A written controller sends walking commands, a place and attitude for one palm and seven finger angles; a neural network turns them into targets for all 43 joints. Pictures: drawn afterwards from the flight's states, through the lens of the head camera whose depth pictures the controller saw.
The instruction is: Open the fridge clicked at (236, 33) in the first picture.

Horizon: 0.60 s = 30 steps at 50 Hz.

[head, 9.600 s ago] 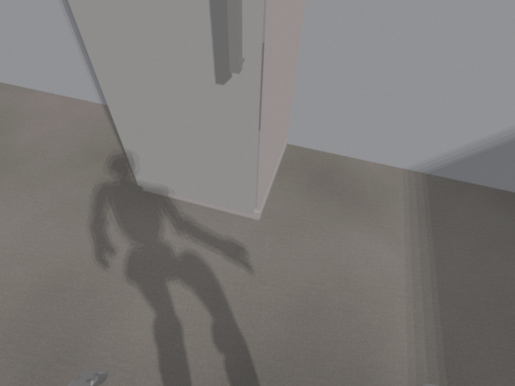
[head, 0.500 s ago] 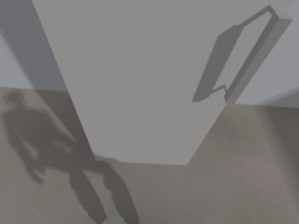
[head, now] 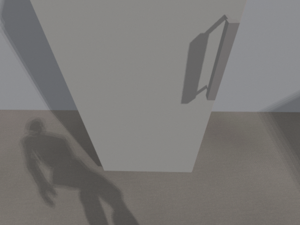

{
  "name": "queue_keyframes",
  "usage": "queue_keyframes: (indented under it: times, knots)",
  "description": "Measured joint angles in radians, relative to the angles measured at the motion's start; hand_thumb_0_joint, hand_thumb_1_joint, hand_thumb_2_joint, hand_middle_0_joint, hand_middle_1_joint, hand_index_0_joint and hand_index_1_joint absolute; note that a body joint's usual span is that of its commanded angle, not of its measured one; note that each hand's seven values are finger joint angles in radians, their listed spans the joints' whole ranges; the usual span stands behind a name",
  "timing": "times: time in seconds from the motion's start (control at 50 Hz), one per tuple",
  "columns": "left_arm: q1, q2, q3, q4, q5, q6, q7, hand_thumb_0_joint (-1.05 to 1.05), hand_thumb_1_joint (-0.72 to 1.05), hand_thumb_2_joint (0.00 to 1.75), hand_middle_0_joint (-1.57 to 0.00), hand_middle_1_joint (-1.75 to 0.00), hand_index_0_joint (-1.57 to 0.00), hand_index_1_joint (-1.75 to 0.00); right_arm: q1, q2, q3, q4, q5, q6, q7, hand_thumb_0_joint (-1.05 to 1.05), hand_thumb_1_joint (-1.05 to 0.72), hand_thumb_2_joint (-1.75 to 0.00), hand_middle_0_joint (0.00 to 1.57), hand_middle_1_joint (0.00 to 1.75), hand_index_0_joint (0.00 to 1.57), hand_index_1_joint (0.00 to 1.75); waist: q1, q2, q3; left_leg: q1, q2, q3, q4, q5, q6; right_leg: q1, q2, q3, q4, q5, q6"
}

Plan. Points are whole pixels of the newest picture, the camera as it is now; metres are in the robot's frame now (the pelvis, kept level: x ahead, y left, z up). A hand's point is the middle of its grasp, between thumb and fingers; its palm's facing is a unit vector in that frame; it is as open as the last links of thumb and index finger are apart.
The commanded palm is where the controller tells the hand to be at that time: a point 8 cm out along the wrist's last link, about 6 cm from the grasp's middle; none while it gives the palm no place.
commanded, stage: come to a stop and stand still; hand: right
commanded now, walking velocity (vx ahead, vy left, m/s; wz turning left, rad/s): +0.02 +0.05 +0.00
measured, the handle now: (217, 61) +0.57 -0.18 +0.17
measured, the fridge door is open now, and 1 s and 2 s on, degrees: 0 0 0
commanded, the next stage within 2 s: look again from close up in 0.58 s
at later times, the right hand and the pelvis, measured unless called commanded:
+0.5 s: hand out of the picture +0.04 -0.14 -0.17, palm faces +0.03 +0.97 -0.26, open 7.2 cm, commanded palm none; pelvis +0.01 +0.04 -0.01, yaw +0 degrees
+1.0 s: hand out of the picture +0.01 -0.13 -0.18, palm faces +0.04 +0.98 -0.21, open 7.3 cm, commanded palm none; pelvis +0.01 +0.04 -0.01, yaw +0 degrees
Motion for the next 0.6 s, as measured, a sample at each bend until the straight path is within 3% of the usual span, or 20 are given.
queue_keyframes:
  times: [0.08,0.12,0.14,0.2,0.28,0.4,0.6]
  knots:
    - [0.003,-0.008,0.001,0.017,0.003,-0.001,0.003,0.01,0.91,0.9,-0.2,-0.3,-0.2,-0.3,-0.029,0.021,0.012,0.008,0.007,-0.004,-0.002,0.0,-0.91,-0.9,0.2,0.29,0.2,0.3,0.024,-0.016,0.031,0.075,0.002,0.016,-0.169,-0.029,0.005,-0.025,-0.006,-0.003,0.035,-0.014,0.011]
    - [0.01,-0.009,0.003,0.031,-0.002,0.002,0.004,0.01,0.91,0.9,-0.21,-0.3,-0.2,-0.3,-0.038,0.025,0.015,0.008,0.006,-0.016,-0.01,0.01,-0.92,-0.9,0.2,0.29,0.2,0.3,0.025,-0.019,0.037,0.135,0.001,0.02,-0.298,0.057,0.009,-0.047,-0.007,-0.006,0.08,-0.039,0.022]
    - [0.008,-0.005,0.001,0.037,-0.008,0.003,-0.001,0.01,0.91,0.9,-0.21,-0.3,-0.2,-0.3,-0.044,0.028,0.02,0.011,0.006,-0.032,-0.022,0.01,-0.93,-0.9,0.2,0.29,0.2,0.3,0.017,-0.028,0.04,0.142,-0.008,0.017,-0.332,0.121,0.038,-0.073,-0.015,-0.011,0.126,-0.061,0.03]
    - [-0.014,0.027,0.002,0.019,-0.008,0.015,-0.013,0.01,0.91,0.9,-0.2,-0.3,-0.2,-0.3,-0.05,0.052,0.041,0.007,0.004,-0.064,-0.039,0.01,-0.93,-0.9,0.2,0.29,0.2,0.3,0.026,-0.094,0.062,0.118,-0.05,0.032,-0.3,0.096,0.073,-0.137,-0.049,0.023,0.236,-0.123,0.026]
    - [-0.01,0.038,-0.002,-0.003,-0.004,0.002,-0.019,0.01,0.91,0.9,-0.2,-0.3,-0.2,-0.3,-0.035,0.055,0.045,0.013,0.006,-0.067,-0.041,0.01,-0.94,-0.9,0.2,0.29,0.2,0.3,0.042,-0.102,0.036,0.109,-0.048,0.038,-0.263,0.051,0.077,-0.135,-0.047,0.035,0.241,-0.127,0.05]
    - [-0.014,0.036,-0.018,-0.006,-0.008,-0.009,-0.01,0.01,0.91,0.9,-0.2,-0.3,-0.2,-0.3,-0.037,0.05,0.047,0.011,0.013,-0.072,-0.037,0.01,-0.94,-0.9,0.2,0.29,0.2,0.3,0.024,-0.108,0.006,0.136,-0.039,0.041,-0.259,0.032,0.08,-0.09,-0.037,0.039,0.2,-0.119,0.054]
    - [-0.056,0.045,-0.025,0.003,-0.007,-0.005,-0.007,0.02,0.92,0.9,-0.2,-0.3,-0.2,-0.3,-0.045,0.044,0.044,-0.004,0.013,-0.073,-0.034,0.0,-0.93,-0.9,0.2,0.29,0.2,0.3,0.007,-0.098,0.022,0.155,-0.037,0.05,-0.289,0.043,0.09,-0.06,-0.034,0.046,0.139,-0.086,0.064]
